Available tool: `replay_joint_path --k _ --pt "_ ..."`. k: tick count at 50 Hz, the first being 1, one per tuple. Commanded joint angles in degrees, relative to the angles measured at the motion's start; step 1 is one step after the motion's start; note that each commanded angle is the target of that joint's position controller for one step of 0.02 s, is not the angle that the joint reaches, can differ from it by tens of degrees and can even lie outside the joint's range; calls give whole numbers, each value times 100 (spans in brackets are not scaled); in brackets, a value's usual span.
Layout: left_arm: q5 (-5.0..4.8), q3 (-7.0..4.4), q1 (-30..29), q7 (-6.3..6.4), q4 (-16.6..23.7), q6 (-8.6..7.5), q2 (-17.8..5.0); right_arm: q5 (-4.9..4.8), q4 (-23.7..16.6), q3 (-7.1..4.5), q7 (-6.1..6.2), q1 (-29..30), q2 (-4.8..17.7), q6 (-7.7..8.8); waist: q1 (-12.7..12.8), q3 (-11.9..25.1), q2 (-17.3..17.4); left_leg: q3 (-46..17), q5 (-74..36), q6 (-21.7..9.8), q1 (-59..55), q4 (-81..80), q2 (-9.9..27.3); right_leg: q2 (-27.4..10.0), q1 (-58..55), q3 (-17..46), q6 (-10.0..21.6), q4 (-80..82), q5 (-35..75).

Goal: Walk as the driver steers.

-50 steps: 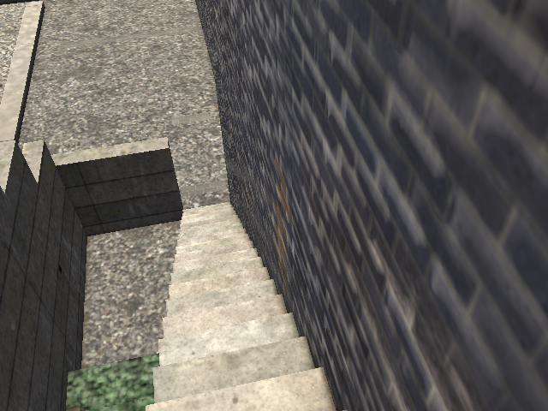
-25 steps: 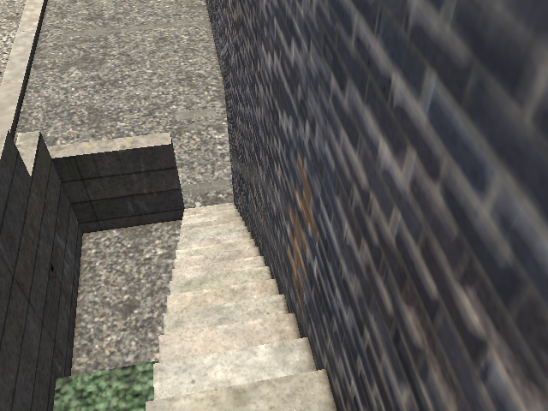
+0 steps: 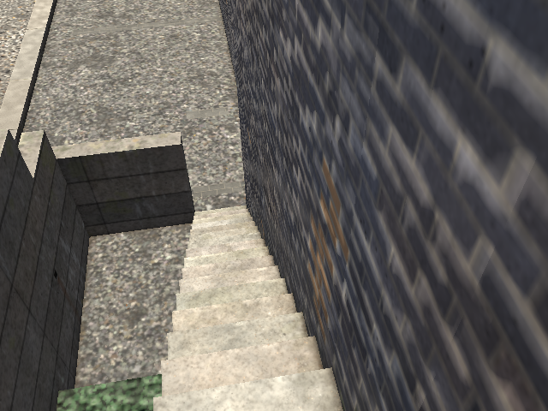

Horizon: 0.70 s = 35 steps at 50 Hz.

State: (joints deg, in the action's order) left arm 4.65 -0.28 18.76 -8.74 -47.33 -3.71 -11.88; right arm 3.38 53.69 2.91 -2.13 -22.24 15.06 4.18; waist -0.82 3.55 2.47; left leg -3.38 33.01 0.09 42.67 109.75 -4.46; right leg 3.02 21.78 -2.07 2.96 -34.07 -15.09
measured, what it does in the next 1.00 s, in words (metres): goes down: left foot 0.20 m lower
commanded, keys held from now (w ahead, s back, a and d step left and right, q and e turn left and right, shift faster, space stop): w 0.90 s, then no key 0.10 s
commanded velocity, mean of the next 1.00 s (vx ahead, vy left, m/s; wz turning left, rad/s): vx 0.49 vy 0.00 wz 0.00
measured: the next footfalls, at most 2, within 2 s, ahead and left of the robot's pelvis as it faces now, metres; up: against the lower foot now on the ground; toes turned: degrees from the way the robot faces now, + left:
left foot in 0.34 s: +0.28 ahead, +0.22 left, -0.20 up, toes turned +4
right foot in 1.06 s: +0.54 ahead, +0.01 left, -0.39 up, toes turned -2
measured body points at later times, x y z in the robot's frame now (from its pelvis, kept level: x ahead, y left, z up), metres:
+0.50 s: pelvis +0.21 +0.13 -0.20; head +0.19 +0.16 +0.25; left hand +0.25 +0.41 -0.35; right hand +0.18 -0.13 -0.33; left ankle +0.24 +0.21 -0.92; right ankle +0.18 +0.01 -0.66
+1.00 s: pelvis +0.40 +0.13 -0.27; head +0.39 +0.12 +0.18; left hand +0.60 +0.33 -0.38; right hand +0.27 -0.09 -0.42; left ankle +0.24 +0.21 -0.92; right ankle +0.55 +0.01 -1.00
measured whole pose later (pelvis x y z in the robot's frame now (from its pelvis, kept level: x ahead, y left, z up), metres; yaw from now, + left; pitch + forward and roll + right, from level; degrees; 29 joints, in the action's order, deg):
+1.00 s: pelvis +0.40 +0.13 -0.27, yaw -1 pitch -2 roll +4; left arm 2.7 -2.2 2.1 -0.5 -53.8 -0.8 -11.2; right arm 3.4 60.6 -1.1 -0.3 -32.2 10.6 6.5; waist -9.1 0.3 -3.8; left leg 6.8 45.5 -3.6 6.1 54.9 -5.4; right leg -4.2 23.8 2.5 1.8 -25.2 28.0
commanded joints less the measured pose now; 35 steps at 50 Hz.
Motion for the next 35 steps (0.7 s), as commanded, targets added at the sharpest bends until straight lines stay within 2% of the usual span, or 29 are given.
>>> replay_joint_path --k 1,2,3,4,5,6,9,10,11,12,14,15,16,17,18,19,20,21,22,23,24,25,26,27,29,31,32,33,35 --pt "-122 123 -444 176 266 -321 204 236 -315 119 69 -544 -50 -48 -475 -675 -112 -236 -2453 118 1129 -2681 1179 -1618 930 1668 1591 770 374" --pt "-145 2 -277 262 159 -391 -122 195 21 -16 -27 -1022 120 -84 -465 -646 -186 -174 -3601 100 -52 -3718 1176 -1130 2005 1137 1421 471 -39" --pt "-159 -114 -96 300 91 -349 -487 123 -36 -23 -116 -701 -31 -117 -333 -685 -288 318 -3308 190 -985 -4282 1036 -861 2566 807 1236 654 -405" --pt "85 -113 -71 361 -3 -316 -717 298 -12 -48 -189 -698 15 -16 -505 -619 -651 505 -4003 124 -2020 -3005 792 -909 3387 1099 1191 316 -180" --pt "9 -170 -76 321 73 -330 -847 262 -28 -127 -163 -801 143 53 -416 -560 -567 582 -3297 137 -1798 -3036 676 -992 3036 1104 1270 129 -100" --pt "-79 -20 29 499 114 -482 -278 346 -350 -136 -59 36 266 46 -35 -467 -800 -526 -4356 169 48 -4394 1221 -1206 1275 1523 1115 -590 -418" --pt "52 13 1236 681 -574 -379 -318 191 -802 -124 200 1228 372 40 725 -405 -818 -670 -3552 392 1854 -5520 1298 -1878 -777 3184 1528 -1444 -1148" --pt "-201 7 929 815 -217 -282 -264 33 -503 -40 187 872 368 -1 801 -542 -200 -602 -5528 529 1043 -7693 1332 -1359 -299 2350 1094 -1944 -1937" --pt "-98 -65 727 763 -162 -172 -730 -5 -403 -53 107 881 312 -97 688 -591 -294 28 -6027 474 -513 -7466 1046 -1148 1136 1965 969 -1792 -2545" --pt "-5 -112 558 645 -154 -72 -832 -30 -517 -99 47 986 232 -164 614 -757 -642 384 -5314 490 -1457 -7022 831 -1149 2031 1773 932 -1500 -3000" --pt "19 -137 286 548 35 -6 -885 -34 -433 -165 64 841 322 -119 353 -1233 -670 318 -4491 340 -1931 -7618 957 -1420 2290 2043 759 -1728 -3305" --pt "62 -116 30 557 89 -5 -930 -167 -388 -254 86 687 530 -88 180 -1267 -662 320 -4457 202 -2241 -8679 1070 -1429 1953 2003 588 -2312 -3112" --pt "169 -117 -214 461 141 11 -1082 -222 -140 -373 49 -232 696 20 -266 -808 -422 517 -4862 48 -3293 -8969 1031 -1283 1836 1753 322 -3455 -2838" --pt "383 -143 504 268 -266 3 -1107 -194 286 -660 1 -1452 1316 195 -628 177 15 696 -5049 -273 -5068 -8376 969 -671 1971 1099 -122 -5256 -2431" --pt "110 -76 1744 226 -659 -67 -280 -36 774 -804 -218 -2604 1924 381 -439 1291 1575 -186 -9483 -1488 -6952 -6246 1867 499 3368 635 -676 -8954 -3810" --pt "-1172 -456 1856 958 -431 58 -969 -379 472 -867 -300 -2458 1304 194 -386 1398 508 -1243 -9661 -632 -7029 -6501 2589 -192 4328 -237 -289 -9718 -3890" --pt "-1105 -354 1080 1171 -153 102 -761 -510 452 -923 -257 -2174 1413 87 -468 1304 731 -1562 -8236 -699 -6883 -7005 2785 -200 4916 -276 -206 -9756 -3072" --pt "-940 -233 352 1353 21 215 -304 -323 327 -929 -209 -1793 1305 57 -567 809 852 -2100 -5780 -980 -5833 -7776 2994 -169 4984 154 -52 -9512 -2252" --pt "-786 -216 -52 1412 -53 391 -265 -211 236 -760 -155 -1326 830 -6 -406 -4 559 -2179 -3952 -830 -4547 -8338 2753 -412 4569 489 32 -8784 -1243" --pt "-748 -266 72 1357 -145 523 -350 -99 203 -671 -113 -1118 553 -7 -282 -444 857 -2245 -2969 -845 -3726 -8633 2790 -490 4341 382 -15 -8417 -1069" --pt "-704 -270 18 1317 -159 656 -347 4 202 -646 -76 -970 581 -35 -121 -873 824 -2356 -1884 -997 -3116 -8933 2814 -499 4327 542 -42 -8164 -908" --pt "-640 -248 -55 1225 -165 674 -223 -62 163 -517 -54 -637 284 49 99 -1244 345 -1913 -841 -763 -2611 -8876 2389 -514 4316 890 -171 -6822 413" --pt "-587 -326 -135 1217 -111 627 -298 -70 249 -528 -2 -773 352 107 42 -1302 297 -2017 -768 -689 -2448 -8860 2382 -367 4371 715 -324 -6693 744" --pt "-521 -236 -463 1165 105 651 -145 -212 309 -488 8 -593 289 254 285 -1528 -24 -1577 -1268 -504 -1719 -9125 2278 -344 3809 700 -502 -5190 1771" --pt "-362 -223 -475 1106 25 717 -66 -296 310 -503 19 -271 482 361 387 -1214 120 -1098 -1723 -373 -1473 -9249 1997 -340 2490 401 -573 -3570 2808" --pt "-432 -350 -50 1198 -350 859 -300 -265 480 -586 -17 -576 794 392 365 -845 567 -1085 -2301 -637 -2193 -9164 1956 -219 2230 656 -438 -3554 3056" --pt "-519 -371 -497 1171 -219 820 -312 -350 567 -514 0 -642 490 422 193 -1230 348 -763 -1707 -489 -2706 -8850 1628 -174 2898 1017 -356 -2409 3801" --pt "-550 -412 -994 1156 -148 743 -367 -387 688 -506 29 -951 466 457 -52 -1319 453 -906 -1472 -520 -3135 -8978 1692 -146 3101 976 -321 -1898 4019" --pt "-477 -363 -1565 1095 -60 565 -270 -405 729 -488 121 -1081 373 443 -208 -1445 307 -882 -1534 -581 -3399 -9012 1750 -279 3028 1103 -286 -906 4429"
